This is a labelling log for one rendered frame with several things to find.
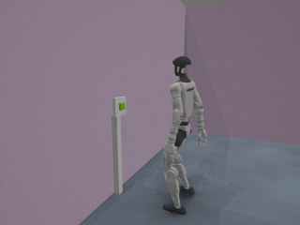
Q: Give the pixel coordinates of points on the right robot shin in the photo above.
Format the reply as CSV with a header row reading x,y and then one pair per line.
x,y
182,174

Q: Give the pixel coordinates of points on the robot right hand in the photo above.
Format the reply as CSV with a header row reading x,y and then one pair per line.
x,y
201,133

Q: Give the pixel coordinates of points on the left robot forearm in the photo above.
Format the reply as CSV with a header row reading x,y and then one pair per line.
x,y
174,126

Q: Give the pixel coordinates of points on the panel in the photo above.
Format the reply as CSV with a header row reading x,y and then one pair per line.
x,y
117,143

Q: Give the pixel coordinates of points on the right robot upper arm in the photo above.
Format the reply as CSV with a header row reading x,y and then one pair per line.
x,y
197,100

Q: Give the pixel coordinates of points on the robot right thigh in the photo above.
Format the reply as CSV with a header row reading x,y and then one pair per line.
x,y
177,158

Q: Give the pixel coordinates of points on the right robot forearm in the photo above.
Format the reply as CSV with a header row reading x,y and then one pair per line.
x,y
199,119

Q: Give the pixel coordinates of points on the left robot upper arm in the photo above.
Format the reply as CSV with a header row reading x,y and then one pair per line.
x,y
175,90

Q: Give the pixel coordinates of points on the robot left hand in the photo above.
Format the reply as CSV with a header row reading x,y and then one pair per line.
x,y
170,149

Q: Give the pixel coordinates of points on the button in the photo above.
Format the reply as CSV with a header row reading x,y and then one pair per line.
x,y
122,106

